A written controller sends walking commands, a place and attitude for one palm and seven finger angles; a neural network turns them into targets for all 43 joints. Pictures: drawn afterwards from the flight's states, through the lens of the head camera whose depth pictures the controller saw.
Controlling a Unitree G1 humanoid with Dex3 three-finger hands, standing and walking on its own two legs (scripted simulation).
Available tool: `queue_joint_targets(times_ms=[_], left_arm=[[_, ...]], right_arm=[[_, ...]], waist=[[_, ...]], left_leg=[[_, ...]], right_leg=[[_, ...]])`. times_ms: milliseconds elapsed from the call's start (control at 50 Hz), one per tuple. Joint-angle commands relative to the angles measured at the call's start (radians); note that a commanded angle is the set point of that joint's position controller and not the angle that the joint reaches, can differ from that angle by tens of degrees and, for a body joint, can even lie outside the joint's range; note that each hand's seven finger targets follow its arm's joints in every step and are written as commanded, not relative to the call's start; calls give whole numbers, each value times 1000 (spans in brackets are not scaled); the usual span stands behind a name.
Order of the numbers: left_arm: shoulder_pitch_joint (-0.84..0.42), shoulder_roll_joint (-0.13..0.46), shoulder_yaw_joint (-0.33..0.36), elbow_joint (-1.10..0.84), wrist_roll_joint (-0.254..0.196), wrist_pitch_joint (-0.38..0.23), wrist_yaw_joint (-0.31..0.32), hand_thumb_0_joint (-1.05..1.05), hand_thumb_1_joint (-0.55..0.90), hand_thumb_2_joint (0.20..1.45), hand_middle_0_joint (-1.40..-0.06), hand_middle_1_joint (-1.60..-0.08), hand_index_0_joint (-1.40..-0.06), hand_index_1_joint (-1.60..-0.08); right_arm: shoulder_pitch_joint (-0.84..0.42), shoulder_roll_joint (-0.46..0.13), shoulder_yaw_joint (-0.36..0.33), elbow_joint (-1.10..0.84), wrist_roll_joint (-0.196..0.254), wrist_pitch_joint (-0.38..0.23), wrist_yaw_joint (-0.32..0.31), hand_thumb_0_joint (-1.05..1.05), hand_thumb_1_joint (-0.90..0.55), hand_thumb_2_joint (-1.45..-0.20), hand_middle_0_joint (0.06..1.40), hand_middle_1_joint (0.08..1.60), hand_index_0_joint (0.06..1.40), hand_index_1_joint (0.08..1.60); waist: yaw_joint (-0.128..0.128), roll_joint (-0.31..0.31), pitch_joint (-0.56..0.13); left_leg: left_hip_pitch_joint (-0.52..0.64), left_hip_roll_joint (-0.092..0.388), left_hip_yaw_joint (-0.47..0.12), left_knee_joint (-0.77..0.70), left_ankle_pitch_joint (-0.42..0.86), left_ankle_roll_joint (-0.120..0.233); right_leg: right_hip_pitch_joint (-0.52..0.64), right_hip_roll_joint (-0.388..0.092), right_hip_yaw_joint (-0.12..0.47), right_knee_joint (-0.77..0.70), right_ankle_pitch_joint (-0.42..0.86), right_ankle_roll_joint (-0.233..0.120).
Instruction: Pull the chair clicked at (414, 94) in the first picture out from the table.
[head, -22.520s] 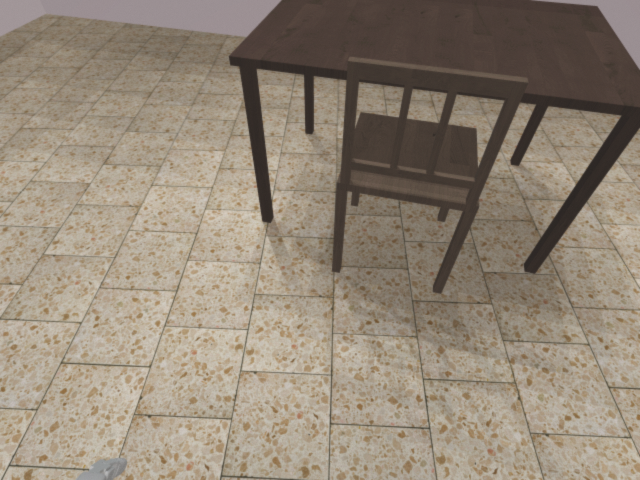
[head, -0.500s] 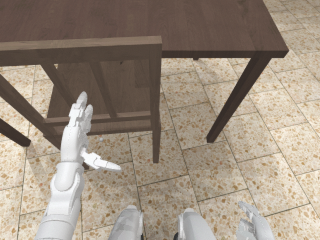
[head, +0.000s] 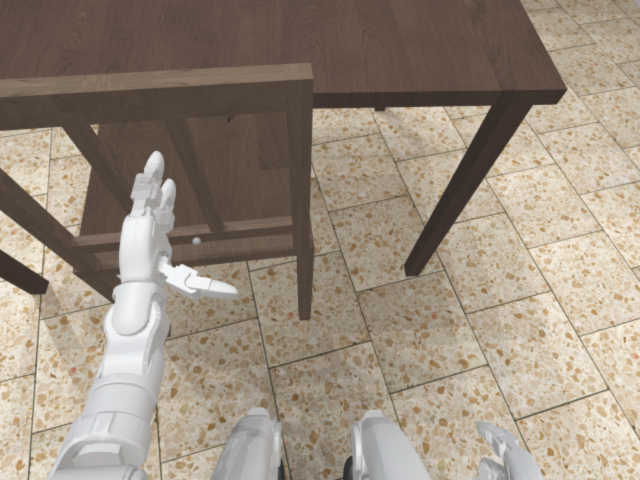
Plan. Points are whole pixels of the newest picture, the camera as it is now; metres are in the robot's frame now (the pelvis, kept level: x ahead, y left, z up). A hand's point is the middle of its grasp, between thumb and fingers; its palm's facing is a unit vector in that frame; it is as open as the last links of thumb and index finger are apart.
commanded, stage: push the fingers through the gap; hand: left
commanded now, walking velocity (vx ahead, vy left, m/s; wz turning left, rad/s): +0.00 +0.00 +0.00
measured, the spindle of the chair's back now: (120, 188) +0.48 +0.27 +0.01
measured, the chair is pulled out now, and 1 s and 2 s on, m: -0.06 -0.06 -0.06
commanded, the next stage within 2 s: hook a spindle and tug to test in 0.48 s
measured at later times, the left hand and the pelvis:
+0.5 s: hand (194, 234) +0.41 +0.16 +0.02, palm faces +0.07 -1.00 -0.04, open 16.9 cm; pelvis +0.00 +0.00 +0.00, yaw +0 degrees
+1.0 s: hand (189, 231) +0.41 +0.17 +0.02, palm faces +0.09 -1.00 -0.02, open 14.8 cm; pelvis +0.00 +0.00 +0.00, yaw +0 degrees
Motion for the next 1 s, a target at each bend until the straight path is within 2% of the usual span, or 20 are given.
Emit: queue_joint_targets(times_ms=[0, 60, 140, 240, 280, 400, 440, 460, 480, 500, 560, 640, 660, 680, 720, 740, 760, 820, 860, 980], left_arm=[[-339, 173, 61, -159, -3, -88, -3, 0, -500, 300, -60, -80, -60, -80], [-377, 146, 28, -152, -2, -95, -15, 0, -500, 300, -60, -80, -60, -80], [-332, 128, 22, -122, -7, -78, -22, 0, -500, 300, -60, -80, -60, -80], [-316, 140, 43, -157, -2, -85, 4, 0, -500, 300, -60, -80, -60, -80], [-320, 174, 74, -171, 3, -96, 19, 0, -500, 300, -60, -80, -60, -80], [-269, 166, 70, -152, 6, -115, 13, 0, -500, 300, -60, -80, -60, -80], [-319, 148, 47, -117, 4, -111, 1, 0, -500, 300, -60, -80, -60, -80], [-342, 172, 61, -123, 6, -115, -4, 0, -500, 300, -60, -80, -60, -80], [-363, 148, 38, -130, 3, -118, -11, 0, -500, 300, -60, -80, -60, -80], [-347, 154, 48, -149, -3, -123, -14, 0, -500, 300, -60, -80, -60, -80], [-341, 138, 25, -137, -10, -116, -28, 0, -500, 300, -60, -80, -60, -80], [-358, 139, 30, -117, -10, -106, -27, 0, -500, 300, -130, -299, -130, -299], [-354, 166, 55, -112, -6, -106, -23, 0, -500, 300, -148, -354, -148, -354], [-365, 139, 34, -117, -6, -107, -23, 0, -500, 300, -166, -409, -166, -409], [-357, 166, 56, -136, -5, -112, -17, 0, -500, 300, -201, -518, -201, -518], [-345, 143, 43, -133, -6, -110, -16, 0, -500, 300, -218, -573, -218, -573], [-338, 169, 64, -121, -6, -108, -14, 0, -500, 300, -236, -628, -236, -628], [-353, 162, 58, -100, -4, -104, -17, 0, -500, 300, -289, -792, -289, -792], [-360, 173, 61, -123, -1, -108, -19, 0, -500, 300, -324, -902, -324, -902], [-358, 116, 5, -111, -3, -98, -33, 0, -164, 444, -430, -1231, -430, -1231]], right_arm=[[69, -155, -59, -85, -3, -32, -11, 0, -900, -900, 200, 300, 200, 300], [82, -158, -62, -80, -6, -33, -6, 0, -900, -900, 200, 300, 200, 300], [89, -158, -66, -79, -2, -20, 1, 0, -900, -900, 200, 300, 200, 300], [91, -155, -67, -88, -3, -7, 8, 0, -900, -900, 200, 300, 200, 300], [95, -157, -66, -86, -6, -5, 8, 0, -900, -900, 200, 300, 200, 300], [84, -151, -65, -88, -5, -6, 11, 0, -900, -900, 200, 300, 200, 300], [80, -152, -62, -80, -4, -6, 7, 0, -900, -900, 200, 300, 200, 300], [82, -155, -62, -79, -3, -9, 4, 0, -900, -900, 200, 300, 200, 300], [80, -154, -62, -77, -3, -11, 4, 0, -900, -900, 200, 300, 200, 300], [79, -156, -65, -79, -3, -13, 3, 0, -900, -900, 200, 300, 200, 300], [80, -158, -65, -78, -1, -17, 3, 0, -900, -900, 200, 300, 200, 300], [75, -156, -64, -75, -2, -15, 3, 0, -900, -900, 200, 300, 200, 300], [81, -160, -65, -76, -2, -15, 1, 0, -900, -900, 200, 300, 200, 300], [75, -156, -64, -76, -2, -15, 2, 0, -900, -900, 200, 300, 200, 300], [75, -155, -64, -81, -3, -16, 2, 0, -900, -900, 200, 300, 200, 300], [72, -150, -64, -84, -4, -16, 4, 0, -900, -900, 200, 300, 200, 300], [77, -155, -63, -84, -4, -16, 5, 0, -900, -900, 200, 300, 200, 300], [73, -152, -60, -82, -4, -12, 5, 0, -900, -900, 200, 300, 200, 300], [74, -156, -61, -89, -5, -14, 4, 0, -900, -900, 200, 300, 200, 300], [88, -159, -66, -74, -2, -16, 8, 0, -900, -900, 200, 300, 200, 300]], waist=[[-19, 17, -417], [-28, 60, -454], [-24, 24, -455], [-10, 24, -462], [-9, 18, -473], [-8, 7, -434], [-32, -18, -389], [-27, 9, -388], [-30, 32, -402], [-19, 33, -432], [-29, 38, -429], [-30, 16, -415], [-23, 10, -419], [-29, 24, -428], [-15, 28, -450], [-17, 31, -444], [-14, 24, -439], [-26, 0, -416], [-17, 41, -445], [-37, 31, -428]], left_leg=[[289, 3, -29, -139, 312, -7], [343, 6, -37, -138, 359, -11], [349, 10, -35, -143, 380, -11], [357, 9, -35, -153, 400, -13], [354, 11, -36, -150, 406, -14], [311, 4, -20, -154, 355, -9], [267, 1, -15, -148, 297, -3], [273, 2, -22, -151, 290, -5], [301, 1, -25, -152, 298, -6], [322, 3, -26, -152, 317, -9], [340, 5, -31, -148, 341, -8], [307, 1, -27, -143, 319, -5], [312, 3, -32, -144, 328, -6], [323, 2, -29, -141, 337, -5], [321, 1, -27, -141, 348, -8], [319, -1, -21, -141, 344, -6], [305, 0, -26, -141, 344, -6], [278, -2, -21, -138, 315, -4], [295, -2, -25, -139, 327, -5], [347, 8, -38, -144, 351, -10]], right_leg=[[195, -4, 24, -154, 303, -10], [171, -2, 16, -147, 320, -14], [186, -1, 11, -156, 342, -12], [204, 1, 10, -153, 357, -12], [209, 2, 11, -148, 366, -12], [239, 3, 23, -163, 352, -10], [227, 3, 29, -176, 319, -6], [212, 2, 27, -169, 302, -10], [198, 2, 24, -170, 300, -11], [205, 2, 22, -166, 309, -13], [189, 3, 19, -165, 322, -14], [197, 0, 23, -169, 315, -10], [193, 1, 18, -161, 316, -13], [191, 0, 21, -162, 326, -10], [213, -1, 24, -157, 340, -12], [217, -1, 24, -163, 340, -10], [218, 1, 22, -156, 339, -13], [221, 1, 28, -166, 326, -8], [218, 2, 28, -155, 328, -13], [175, 5, 11, -165, 321, -14]])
